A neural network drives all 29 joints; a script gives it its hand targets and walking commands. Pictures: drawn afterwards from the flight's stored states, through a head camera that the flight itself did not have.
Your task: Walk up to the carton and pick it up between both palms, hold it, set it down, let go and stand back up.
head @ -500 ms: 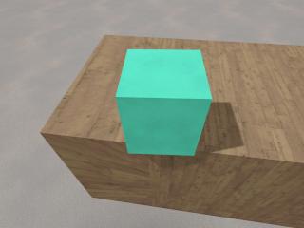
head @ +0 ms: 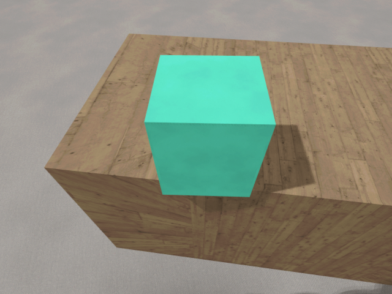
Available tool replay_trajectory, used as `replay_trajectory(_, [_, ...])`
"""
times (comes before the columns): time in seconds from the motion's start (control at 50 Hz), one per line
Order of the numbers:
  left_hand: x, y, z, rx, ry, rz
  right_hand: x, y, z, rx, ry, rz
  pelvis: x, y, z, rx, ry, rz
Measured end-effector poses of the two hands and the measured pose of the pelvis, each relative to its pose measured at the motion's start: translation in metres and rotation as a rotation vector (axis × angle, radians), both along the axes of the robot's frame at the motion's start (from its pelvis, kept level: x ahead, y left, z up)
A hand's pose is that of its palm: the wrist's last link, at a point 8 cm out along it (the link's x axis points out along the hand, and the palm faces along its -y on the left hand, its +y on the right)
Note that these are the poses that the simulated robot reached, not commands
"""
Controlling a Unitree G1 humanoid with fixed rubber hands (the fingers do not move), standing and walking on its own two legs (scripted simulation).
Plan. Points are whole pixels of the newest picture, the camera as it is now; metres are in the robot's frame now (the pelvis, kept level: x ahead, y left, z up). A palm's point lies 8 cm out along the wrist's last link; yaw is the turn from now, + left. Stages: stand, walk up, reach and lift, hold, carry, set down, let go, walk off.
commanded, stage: walk up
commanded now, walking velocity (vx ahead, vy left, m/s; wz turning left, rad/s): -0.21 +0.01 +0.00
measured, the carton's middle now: (207, 130) +0.43 -0.01 +0.07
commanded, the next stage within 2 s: none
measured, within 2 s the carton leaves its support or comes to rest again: neither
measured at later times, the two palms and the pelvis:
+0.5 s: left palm out of the picture -0.06 +0.27 -0.15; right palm out of the picture -0.11 -0.13 -0.13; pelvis -0.07 +0.06 +0.01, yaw +0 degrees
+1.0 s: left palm out of the picture -0.11 +0.23 -0.17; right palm out of the picture +0.02 -0.17 -0.14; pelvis +0.00 +0.05 -0.01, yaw +0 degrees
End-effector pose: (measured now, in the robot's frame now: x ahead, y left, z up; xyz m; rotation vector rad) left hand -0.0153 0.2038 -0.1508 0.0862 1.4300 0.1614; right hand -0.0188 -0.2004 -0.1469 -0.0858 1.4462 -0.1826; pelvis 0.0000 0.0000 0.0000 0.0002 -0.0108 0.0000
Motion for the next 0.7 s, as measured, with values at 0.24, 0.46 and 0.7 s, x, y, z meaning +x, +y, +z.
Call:
replay_trajectory(0.24, [-0.001,0.055,-0.013,0.103,-0.13,0.011,0.01,-0.026,-0.005,-0.117,-0.114,0.047,-0.055,0.019,-0.02,-0.016,0.008,0.029])
replay_trajectory(0.46, [-0.033,0.068,-0.001,-0.013,-0.117,0.041,-0.077,0.061,0.014,-0.012,-0.046,0.031,-0.069,0.053,0.005,-0.016,-0.002,0.009])
replay_trajectory(0.7, [-0.095,0.052,0.005,-0.002,0.086,0.008,-0.099,0.068,-0.001,0.051,0.005,-0.04,-0.064,0.053,0.001,0.01,0.02,-0.016])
